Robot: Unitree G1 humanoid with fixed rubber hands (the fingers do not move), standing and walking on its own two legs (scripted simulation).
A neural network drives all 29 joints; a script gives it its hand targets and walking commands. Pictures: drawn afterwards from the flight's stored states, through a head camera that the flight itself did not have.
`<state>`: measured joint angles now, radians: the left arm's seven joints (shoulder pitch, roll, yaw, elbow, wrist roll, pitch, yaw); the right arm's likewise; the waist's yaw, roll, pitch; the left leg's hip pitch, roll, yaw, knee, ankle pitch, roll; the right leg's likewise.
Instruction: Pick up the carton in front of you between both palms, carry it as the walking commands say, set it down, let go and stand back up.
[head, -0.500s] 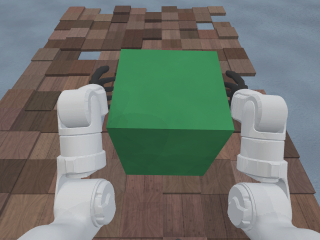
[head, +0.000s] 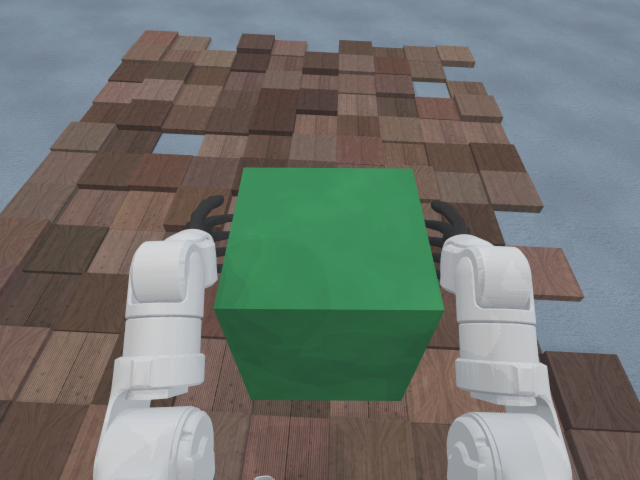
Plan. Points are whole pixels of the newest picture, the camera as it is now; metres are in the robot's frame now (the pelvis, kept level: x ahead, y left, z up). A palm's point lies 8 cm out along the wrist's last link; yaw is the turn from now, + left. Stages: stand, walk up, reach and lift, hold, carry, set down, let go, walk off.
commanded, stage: carry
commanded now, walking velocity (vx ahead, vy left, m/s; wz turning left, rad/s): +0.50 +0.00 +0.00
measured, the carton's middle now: (326, 291) +0.36 +0.01 +0.04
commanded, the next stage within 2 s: none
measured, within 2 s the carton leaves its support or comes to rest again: neither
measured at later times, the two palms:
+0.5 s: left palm (265, 61) +0.67 +0.11 +0.20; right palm (459, 72) +0.67 -0.19 +0.19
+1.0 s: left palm (273, 23) +1.01 +0.14 +0.12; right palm (408, 25) +1.00 -0.16 +0.13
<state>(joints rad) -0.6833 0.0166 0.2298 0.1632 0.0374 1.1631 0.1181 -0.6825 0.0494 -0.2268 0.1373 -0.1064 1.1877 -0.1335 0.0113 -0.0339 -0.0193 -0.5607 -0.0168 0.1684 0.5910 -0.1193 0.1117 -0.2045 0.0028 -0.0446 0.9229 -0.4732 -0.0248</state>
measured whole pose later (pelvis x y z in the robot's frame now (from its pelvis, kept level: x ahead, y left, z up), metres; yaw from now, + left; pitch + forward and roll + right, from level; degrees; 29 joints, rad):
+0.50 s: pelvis +0.29 -0.03 +0.01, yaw +0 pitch +4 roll +0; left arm -0.81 0.01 0.23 0.08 0.07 1.28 0.14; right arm -0.82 -0.06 -0.22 0.10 0.00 1.30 -0.15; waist 0.00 0.02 -0.05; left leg -0.31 0.00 0.05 0.97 -0.42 0.03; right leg -0.45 0.01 -0.12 0.53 -0.17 -0.08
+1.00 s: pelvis +0.62 -0.01 -0.03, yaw +0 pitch +4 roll +0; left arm -0.87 0.05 0.26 0.26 0.04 1.28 0.14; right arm -0.87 0.01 -0.29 0.24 -0.10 1.30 -0.13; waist -0.02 -0.03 -0.03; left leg -0.46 -0.04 0.10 0.57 -0.17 0.11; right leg -0.45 0.03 0.00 1.33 -0.45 -0.04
